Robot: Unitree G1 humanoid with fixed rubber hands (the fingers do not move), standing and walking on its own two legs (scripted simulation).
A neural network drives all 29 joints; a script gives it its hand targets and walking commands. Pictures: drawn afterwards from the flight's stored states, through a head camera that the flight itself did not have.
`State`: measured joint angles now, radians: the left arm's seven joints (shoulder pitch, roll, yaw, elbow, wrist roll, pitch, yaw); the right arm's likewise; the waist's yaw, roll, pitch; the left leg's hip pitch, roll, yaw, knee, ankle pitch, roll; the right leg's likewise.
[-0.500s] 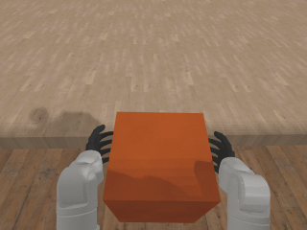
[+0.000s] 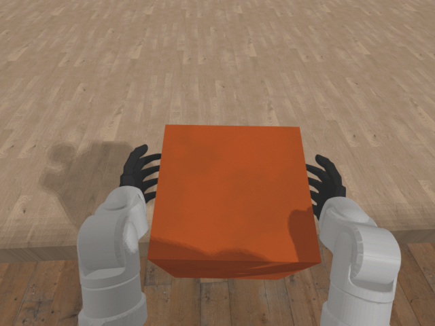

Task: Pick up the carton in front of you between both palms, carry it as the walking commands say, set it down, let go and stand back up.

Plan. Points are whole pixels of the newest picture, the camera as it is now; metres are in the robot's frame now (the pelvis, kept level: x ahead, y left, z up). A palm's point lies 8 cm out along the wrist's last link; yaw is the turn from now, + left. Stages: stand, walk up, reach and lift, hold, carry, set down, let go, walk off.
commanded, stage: carry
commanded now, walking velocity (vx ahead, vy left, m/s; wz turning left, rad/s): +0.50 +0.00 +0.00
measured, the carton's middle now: (229, 212) +0.31 +0.00 +0.06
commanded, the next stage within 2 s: none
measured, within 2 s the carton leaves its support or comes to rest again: neither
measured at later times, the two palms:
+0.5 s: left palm (167, 52) +0.71 +0.16 +0.16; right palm (287, 59) +0.69 -0.14 +0.16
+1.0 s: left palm out of the picture +1.04 +0.15 +0.21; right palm out of the picture +1.07 -0.14 +0.21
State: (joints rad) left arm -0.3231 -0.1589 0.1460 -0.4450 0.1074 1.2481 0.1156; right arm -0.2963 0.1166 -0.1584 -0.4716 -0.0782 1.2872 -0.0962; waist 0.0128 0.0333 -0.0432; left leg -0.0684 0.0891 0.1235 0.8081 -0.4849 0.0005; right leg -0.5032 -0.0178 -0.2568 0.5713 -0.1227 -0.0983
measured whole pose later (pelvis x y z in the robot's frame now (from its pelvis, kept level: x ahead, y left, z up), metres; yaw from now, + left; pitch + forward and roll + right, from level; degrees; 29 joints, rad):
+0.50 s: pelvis +0.31 +0.03 +0.01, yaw -2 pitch +4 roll +0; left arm -0.89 0.07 0.26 0.13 0.04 1.32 0.14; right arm -0.87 -0.01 -0.24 0.11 -0.06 1.34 -0.14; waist -0.05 -0.03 0.04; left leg -0.49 -0.01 0.17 0.63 -0.22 0.10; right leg -0.42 -0.02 -0.04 1.28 -0.45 -0.05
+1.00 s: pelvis +0.67 -0.04 +0.09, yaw +1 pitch +4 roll -2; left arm -0.80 -0.02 0.21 0.01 0.05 1.26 0.15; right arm -0.75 0.03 -0.33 -0.07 -0.08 1.30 -0.09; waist 0.13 -0.01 0.14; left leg -0.49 -0.08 -0.13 1.66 -0.29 0.07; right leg -0.71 0.06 -0.22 0.99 -0.37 -0.15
